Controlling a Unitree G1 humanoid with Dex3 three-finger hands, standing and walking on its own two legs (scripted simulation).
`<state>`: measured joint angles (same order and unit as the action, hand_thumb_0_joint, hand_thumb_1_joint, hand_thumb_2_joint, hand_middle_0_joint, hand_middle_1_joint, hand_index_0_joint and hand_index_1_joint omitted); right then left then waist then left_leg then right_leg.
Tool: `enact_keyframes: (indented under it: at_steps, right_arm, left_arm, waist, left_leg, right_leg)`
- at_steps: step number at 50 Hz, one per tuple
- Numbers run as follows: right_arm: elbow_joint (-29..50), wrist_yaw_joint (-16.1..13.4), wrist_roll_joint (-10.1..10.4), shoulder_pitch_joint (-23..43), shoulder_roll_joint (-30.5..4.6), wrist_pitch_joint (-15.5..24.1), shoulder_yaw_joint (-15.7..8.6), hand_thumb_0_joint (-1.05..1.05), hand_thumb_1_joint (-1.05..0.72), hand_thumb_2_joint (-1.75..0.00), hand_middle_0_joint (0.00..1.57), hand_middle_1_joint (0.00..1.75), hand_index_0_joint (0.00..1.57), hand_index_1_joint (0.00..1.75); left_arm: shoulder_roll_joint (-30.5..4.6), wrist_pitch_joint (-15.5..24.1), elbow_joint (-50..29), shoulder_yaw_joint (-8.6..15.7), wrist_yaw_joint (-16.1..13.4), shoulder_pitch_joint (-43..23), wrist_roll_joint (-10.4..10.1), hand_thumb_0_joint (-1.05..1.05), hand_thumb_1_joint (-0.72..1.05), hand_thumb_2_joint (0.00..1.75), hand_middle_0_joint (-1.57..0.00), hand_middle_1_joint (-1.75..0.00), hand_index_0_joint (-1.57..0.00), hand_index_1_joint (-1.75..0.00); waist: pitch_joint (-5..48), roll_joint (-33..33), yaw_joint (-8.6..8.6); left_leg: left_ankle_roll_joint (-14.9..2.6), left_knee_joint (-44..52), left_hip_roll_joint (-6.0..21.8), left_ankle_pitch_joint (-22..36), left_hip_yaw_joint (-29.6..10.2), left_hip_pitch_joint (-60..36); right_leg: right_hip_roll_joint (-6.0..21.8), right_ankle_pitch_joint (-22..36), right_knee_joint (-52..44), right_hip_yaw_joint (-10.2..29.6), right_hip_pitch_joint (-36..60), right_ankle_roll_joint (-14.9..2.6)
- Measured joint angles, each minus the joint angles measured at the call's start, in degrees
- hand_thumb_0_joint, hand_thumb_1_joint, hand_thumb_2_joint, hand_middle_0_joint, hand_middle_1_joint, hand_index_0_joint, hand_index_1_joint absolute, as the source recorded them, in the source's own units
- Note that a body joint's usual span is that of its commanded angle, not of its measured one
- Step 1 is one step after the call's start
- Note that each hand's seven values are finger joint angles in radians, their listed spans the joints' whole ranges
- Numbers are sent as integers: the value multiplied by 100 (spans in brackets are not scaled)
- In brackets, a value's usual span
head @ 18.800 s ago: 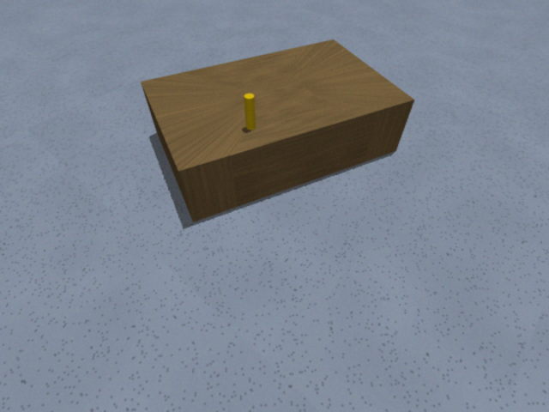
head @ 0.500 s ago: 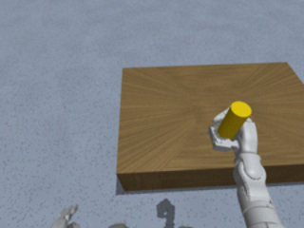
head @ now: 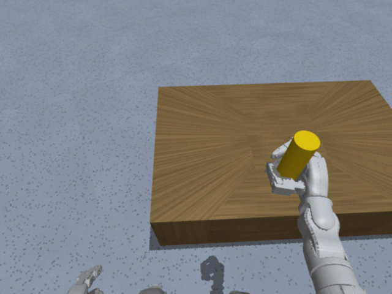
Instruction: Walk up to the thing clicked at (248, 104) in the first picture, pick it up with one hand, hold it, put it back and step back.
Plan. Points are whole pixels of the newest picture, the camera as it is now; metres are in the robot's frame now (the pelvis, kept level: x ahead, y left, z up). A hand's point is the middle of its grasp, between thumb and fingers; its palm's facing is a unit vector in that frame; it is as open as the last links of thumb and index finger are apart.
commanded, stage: hold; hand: right
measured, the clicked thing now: (291, 165) +0.34 -0.18 +0.07
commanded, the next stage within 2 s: crouch in 0.66 s
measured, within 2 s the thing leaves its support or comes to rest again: neither
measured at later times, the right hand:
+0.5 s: hand (280, 172) +0.33 -0.17 +0.05, palm faces +0.15 +0.99 +0.00, open 5.5 cm
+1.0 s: hand (277, 176) +0.34 -0.17 +0.02, palm faces +0.13 +0.99 +0.01, open 5.5 cm
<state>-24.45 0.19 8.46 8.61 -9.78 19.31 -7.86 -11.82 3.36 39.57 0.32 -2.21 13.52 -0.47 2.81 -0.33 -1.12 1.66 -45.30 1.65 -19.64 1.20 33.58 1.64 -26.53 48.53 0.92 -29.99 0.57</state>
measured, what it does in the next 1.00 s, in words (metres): stands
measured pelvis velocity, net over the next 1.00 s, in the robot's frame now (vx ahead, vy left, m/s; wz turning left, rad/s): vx -0.01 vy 0.00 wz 0.00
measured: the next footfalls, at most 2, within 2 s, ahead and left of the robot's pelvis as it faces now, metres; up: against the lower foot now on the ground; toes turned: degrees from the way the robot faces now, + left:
none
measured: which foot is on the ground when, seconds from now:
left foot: down 0.00-1.00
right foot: down 0.00-1.00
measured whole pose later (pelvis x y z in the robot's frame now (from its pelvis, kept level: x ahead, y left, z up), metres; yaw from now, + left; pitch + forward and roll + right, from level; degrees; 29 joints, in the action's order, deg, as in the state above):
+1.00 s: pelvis -0.01 +0.00 -0.01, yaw +0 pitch +11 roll +1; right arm -32.4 1.8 8.6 13.2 -10.6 23.1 -9.0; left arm -12.0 4.3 39.9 0.3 -2.0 12.1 0.1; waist 3.3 0.7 -1.6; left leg 1.7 -49.4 2.0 -20.4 1.2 39.5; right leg 1.3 -27.3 52.7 1.2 -36.0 0.4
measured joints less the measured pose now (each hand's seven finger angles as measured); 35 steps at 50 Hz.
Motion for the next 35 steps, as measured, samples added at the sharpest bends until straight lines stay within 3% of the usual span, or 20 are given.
enact_keyframes:
  at_steps: [35]
  right_arm:
    - [-70,63,26,-32,13,88,5,2,-8,-123,99,122,101,120]
  left_arm:
    - [6,10,21,-26,-20,-50,-1,1,90,90,-21,-30,-21,-31]
  waist:
    - [8,15,6]
  left_leg:
    - [-16,-61,-1,-22,18,36]
  right_leg:
    - [1,-6,44,22,-35,12]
